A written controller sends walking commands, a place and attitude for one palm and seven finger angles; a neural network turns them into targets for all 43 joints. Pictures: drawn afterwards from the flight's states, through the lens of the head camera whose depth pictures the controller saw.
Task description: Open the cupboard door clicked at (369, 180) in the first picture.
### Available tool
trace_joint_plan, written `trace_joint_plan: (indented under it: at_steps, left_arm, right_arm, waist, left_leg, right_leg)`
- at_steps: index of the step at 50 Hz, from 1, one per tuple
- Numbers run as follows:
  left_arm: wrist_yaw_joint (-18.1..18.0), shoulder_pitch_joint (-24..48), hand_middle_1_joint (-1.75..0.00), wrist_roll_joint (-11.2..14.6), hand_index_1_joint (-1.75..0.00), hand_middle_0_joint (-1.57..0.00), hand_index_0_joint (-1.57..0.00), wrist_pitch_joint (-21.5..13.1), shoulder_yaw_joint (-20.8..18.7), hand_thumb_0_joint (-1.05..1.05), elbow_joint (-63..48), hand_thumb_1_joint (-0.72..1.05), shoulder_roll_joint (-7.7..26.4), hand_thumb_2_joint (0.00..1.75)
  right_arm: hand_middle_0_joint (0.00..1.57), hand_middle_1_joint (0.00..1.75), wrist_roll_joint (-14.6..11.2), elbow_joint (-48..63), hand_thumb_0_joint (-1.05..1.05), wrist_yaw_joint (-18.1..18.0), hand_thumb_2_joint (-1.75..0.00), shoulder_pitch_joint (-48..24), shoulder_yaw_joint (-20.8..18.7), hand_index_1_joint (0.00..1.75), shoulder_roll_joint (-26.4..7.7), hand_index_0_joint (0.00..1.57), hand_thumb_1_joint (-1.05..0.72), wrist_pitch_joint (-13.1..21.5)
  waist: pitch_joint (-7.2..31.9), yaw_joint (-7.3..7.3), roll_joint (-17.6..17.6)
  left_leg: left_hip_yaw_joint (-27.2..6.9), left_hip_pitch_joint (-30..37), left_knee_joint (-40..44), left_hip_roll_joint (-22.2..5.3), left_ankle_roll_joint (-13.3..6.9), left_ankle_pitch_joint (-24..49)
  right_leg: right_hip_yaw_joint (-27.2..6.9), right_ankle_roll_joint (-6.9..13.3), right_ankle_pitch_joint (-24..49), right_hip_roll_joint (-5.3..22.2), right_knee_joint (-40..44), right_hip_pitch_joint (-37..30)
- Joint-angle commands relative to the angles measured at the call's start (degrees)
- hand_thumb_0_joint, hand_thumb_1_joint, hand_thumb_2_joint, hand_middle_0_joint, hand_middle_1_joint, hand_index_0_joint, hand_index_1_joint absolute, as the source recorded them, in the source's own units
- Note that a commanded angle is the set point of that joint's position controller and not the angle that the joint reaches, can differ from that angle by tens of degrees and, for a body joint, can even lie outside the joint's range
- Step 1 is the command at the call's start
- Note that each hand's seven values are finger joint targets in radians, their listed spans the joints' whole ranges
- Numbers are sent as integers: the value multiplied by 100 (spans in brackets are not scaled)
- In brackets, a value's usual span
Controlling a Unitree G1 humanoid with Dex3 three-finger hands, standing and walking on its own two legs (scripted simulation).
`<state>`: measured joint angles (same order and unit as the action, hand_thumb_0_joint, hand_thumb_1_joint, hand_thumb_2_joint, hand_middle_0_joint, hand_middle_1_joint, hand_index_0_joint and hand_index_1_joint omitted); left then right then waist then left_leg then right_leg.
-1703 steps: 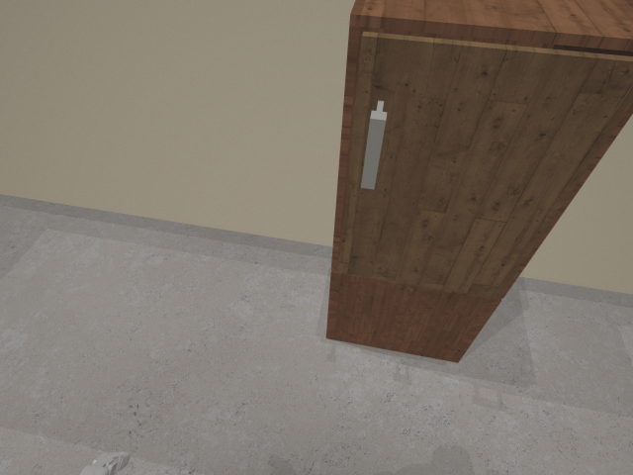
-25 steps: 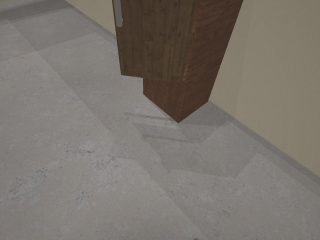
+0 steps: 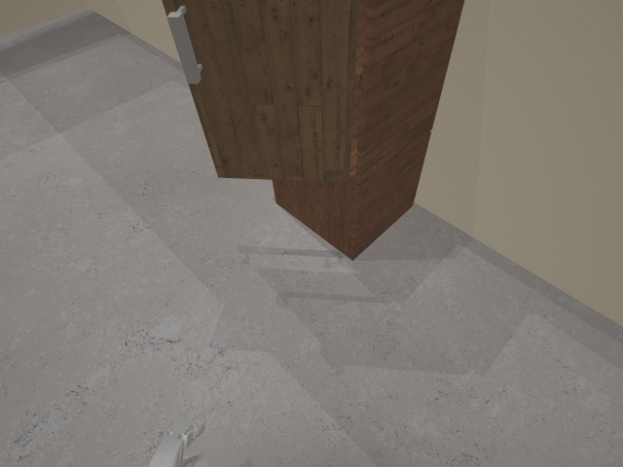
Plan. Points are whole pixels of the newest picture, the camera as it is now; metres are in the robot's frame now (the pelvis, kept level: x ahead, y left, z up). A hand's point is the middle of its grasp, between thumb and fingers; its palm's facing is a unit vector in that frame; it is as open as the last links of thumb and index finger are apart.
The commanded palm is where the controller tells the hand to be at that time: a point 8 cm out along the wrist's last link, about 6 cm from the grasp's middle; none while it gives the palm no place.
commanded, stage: take the last steps up to it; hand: left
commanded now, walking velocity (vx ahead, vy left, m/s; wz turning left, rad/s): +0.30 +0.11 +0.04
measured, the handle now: (188, 45) +0.92 +0.28 +0.09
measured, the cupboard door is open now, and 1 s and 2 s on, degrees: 40 40 40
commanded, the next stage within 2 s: come to a stop and stand still in 0.70 s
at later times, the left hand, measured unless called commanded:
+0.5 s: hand out of the picture +0.09 +0.23 -0.17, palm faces +0.15 -0.98 -0.14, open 7.3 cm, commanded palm none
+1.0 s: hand (184, 291) +0.44 +0.26 -0.15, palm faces -0.07 -0.97 -0.22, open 7.3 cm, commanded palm none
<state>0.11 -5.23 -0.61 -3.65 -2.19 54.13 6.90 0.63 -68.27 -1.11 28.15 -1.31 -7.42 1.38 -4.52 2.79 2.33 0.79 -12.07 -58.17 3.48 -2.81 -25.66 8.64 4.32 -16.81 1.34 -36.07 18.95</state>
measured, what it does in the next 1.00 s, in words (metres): walks ahead: left foot, then right foot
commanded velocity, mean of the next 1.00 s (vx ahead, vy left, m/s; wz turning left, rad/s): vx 0.12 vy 0.05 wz -0.03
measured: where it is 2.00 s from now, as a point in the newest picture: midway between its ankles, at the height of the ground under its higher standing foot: (290, 433)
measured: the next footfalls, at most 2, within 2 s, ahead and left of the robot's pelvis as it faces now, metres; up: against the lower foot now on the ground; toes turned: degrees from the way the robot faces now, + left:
left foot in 0.44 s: +0.35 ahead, +0.21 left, +0.00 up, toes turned +0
right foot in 0.90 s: +0.35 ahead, -0.01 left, +0.00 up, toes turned -6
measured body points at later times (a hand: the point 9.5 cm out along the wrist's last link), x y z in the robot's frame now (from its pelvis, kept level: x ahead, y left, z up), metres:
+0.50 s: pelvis +0.19 +0.08 +0.00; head +0.23 +0.10 +0.44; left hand +0.08 +0.28 -0.16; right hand +0.34 -0.14 -0.14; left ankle +0.26 +0.17 -0.73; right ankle +0.05 -0.06 -0.67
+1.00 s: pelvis +0.32 +0.09 +0.01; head +0.35 +0.08 +0.45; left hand +0.44 +0.31 -0.13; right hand +0.25 -0.11 -0.16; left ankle +0.27 +0.19 -0.72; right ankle +0.35 -0.01 -0.73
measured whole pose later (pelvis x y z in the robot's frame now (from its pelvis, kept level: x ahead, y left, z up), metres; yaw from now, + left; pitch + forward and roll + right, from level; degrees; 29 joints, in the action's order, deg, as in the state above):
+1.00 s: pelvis +0.32 +0.09 +0.01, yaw -2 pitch +0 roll +0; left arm -1.6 -6.7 -0.5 -1.4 -1.0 58.3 8.4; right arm 0.2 -65.9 -2.0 20.3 -0.7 -8.0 -0.4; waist -3.0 3.1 2.0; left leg 6.3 -10.6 -33.6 -0.5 0.8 -25.3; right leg 5.8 1.8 -14.4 1.8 -32.2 18.0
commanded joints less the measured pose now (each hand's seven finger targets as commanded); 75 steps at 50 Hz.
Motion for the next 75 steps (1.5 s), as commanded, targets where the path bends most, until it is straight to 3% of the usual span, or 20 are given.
trace_joint_plan:
  at_steps: [1,4,17,20,22,25,30,40,43,46,49,52,55,59,63,66,68,70,73,75]
  left_arm:
    - [-131,-1168,-30,9,-30,-20,-20,-54,-124,0,261,90,557,90]
    - [-102,-1318,-30,-6,-30,-20,-20,-149,-94,0,423,90,441,90]
    - [-116,-2010,-30,-103,-30,-20,-20,-137,-163,0,924,90,1006,90]
    - [-117,-1876,-30,-73,-30,-20,-20,-75,-189,0,910,90,1011,90]
    - [-54,-2209,-30,18,-30,-20,-20,-61,-77,0,753,90,506,90]
    - [-82,-1451,-30,-48,-30,-20,-20,31,-106,0,572,90,453,90]
    - [-16,-1742,-30,-99,-30,-20,-20,221,-105,0,673,90,224,90]
    - [-11,-677,-30,-77,-30,-20,-20,267,-64,0,197,90,345,90]
    - [-80,-1117,-30,-59,-30,-20,-20,215,-39,0,373,90,463,90]
    - [-203,-1466,-30,37,-30,-20,-20,160,-54,0,591,90,1255,90]
    - [-311,-848,-30,3,-30,-20,-20,264,-46,0,396,90,1099,90]
    - [-330,-702,-30,22,-30,-20,-20,315,-112,0,390,90,1093,90]
    - [-290,-614,-30,63,-30,-20,-20,436,-140,0,252,90,911,90]
    - [-257,-563,-30,-25,-30,-20,-20,593,-119,0,193,90,546,90]
    - [-220,-905,-30,-49,-30,-20,-20,548,-88,0,308,90,509,90]
    - [-473,-1600,-30,-59,-30,-20,-20,342,-27,0,521,90,990,90]
    - [-433,-1422,-30,-78,-30,-20,-20,147,-81,0,345,90,1178,90]
    - [-417,-1285,-30,-50,-30,-20,-20,179,17,0,198,90,1048,90]
    - [-352,-1222,-30,-31,-30,-20,-20,236,49,0,75,90,968,90]
    - [-318,-1254,-30,-40,-30,-20,-20,286,91,0,138,90,934,90]
  right_arm:
    - [20,30,63,623,0,81,-90,-408,-102,30,-172,20,-90,20]
    - [20,30,89,518,0,135,-90,-169,-127,30,-57,20,-90,-84]
    - [20,30,44,1381,0,338,-90,-2398,-165,30,-394,20,-90,66]
    - [20,30,100,1001,0,233,-90,-1161,-239,30,-748,20,-90,161]
    - [20,30,168,772,0,81,-90,64,-484,30,-1804,20,-90,199]
    - [20,30,90,1044,0,-18,-90,-813,-286,30,-1246,20,-90,175]
    - [20,30,73,996,0,-60,-90,-997,-105,30,-753,20,-90,322]
    - [20,30,136,690,0,-60,-90,-623,-88,30,-797,20,-90,223]
    - [20,30,85,597,0,-119,-90,-694,9,30,-684,20,-90,176]
    - [20,30,-71,540,0,-95,-90,-358,14,30,-514,20,-90,3]
    - [20,30,-87,429,0,-115,-90,-335,-14,30,-324,20,-90,-225]
    - [20,30,-71,358,0,-112,-90,-335,-72,30,-340,20,-90,-263]
    - [20,30,16,460,0,-122,-90,-489,-154,30,-569,20,-90,-248]
    - [20,30,89,725,0,-186,-90,-882,-195,30,-658,20,-90,-207]
    - [20,30,67,863,0,-178,-90,-1252,-197,30,-724,20,-90,-152]
    - [20,30,-106,1375,0,-103,-90,-1706,-214,30,-916,20,-90,-43]
    - [20,30,-57,1472,0,-25,-90,-1185,-128,30,-487,20,-90,-65]
    - [20,30,-54,1447,0,-6,-90,-1135,-149,30,-603,20,-90,-81]
    - [20,30,7,1450,0,-21,-90,-1226,-150,30,-814,20,-90,-63]
    - [20,30,8,1511,0,-20,-90,-1502,-111,30,-801,20,-90,-85]
  waist:
    - [-334,-343,-640]
    - [-28,-166,-883]
    - [-184,-556,-1159]
    - [458,71,-718]
    - [1647,364,1540]
    - [762,53,598]
    - [359,-387,202]
    - [128,-281,156]
    - [312,-549,-232]
    - [918,-381,-994]
    - [830,-261,-1458]
    - [929,-231,-939]
    - [741,-304,280]
    - [100,-333,714]
    - [195,-478,372]
    - [279,-486,-200]
    - [1265,-195,-1381]
    - [1463,-159,-1642]
    - [1112,-171,83]
    - [444,-249,141]
  left_leg:
    - [-348,-1963,-1133,-856,187,879]
    - [-52,-1819,-508,-886,385,1351]
    - [402,-1650,2202,-689,336,1387]
    - [652,533,3250,-328,177,1622]
    - [-1946,2677,3447,-2437,-657,2822]
    - [-1422,917,4197,-2403,-873,2159]
    - [-337,202,4617,-1955,-718,3060]
    - [-78,412,4332,-1924,-755,3597]
    - [206,162,3360,-1524,-247,4369]
    - [399,-567,2426,-532,495,175]
    - [252,-365,2173,-649,465,-234]
    - [311,-238,2827,-653,509,540]
    - [-89,238,3309,-1305,241,3455]
    - [-525,-318,3938,-1856,-424,3737]
    - [-288,-6,3586,-1638,-379,3504]
    - [282,65,2007,-1137,255,3407]
    - [225,-519,2281,-607,285,823]
    - [264,-160,3105,-542,223,1104]
    - [-39,539,2963,-1034,67,2953]
    - [-192,134,3222,-1085,12,2439]
  right_leg:
    - [-1917,435,902,1907,2539,-517]
    - [-954,211,1630,1453,2606,-595]
    - [-801,244,2841,1762,2102,-1636]
    - [-332,-27,3199,1323,389,-1096]
    - [15,-363,-1579,121,-2620,1001]
    - [-780,-228,-954,556,-3867,1498]
    - [-752,-379,-161,633,-3043,1141]
    - [-451,-329,96,336,-487,421]
    - [-503,-331,1364,235,877,-871]
    - [-1868,750,5587,2034,982,-1905]
    - [-1478,724,5513,1746,1013,-1371]
    - [-1335,499,5192,1536,728,-1527]
    - [-792,-110,2753,793,334,-628]
    - [-596,-372,-548,178,-510,-257]
    - [-724,-373,3,223,188,-374]
    - [-1510,-319,4202,915,898,-440]
    - [-1757,164,6030,1405,414,-1767]
    - [-1389,71,5449,1133,232,-1827]
    - [-1172,-175,2215,548,533,-695]
    - [-1125,-230,1076,432,869,-419]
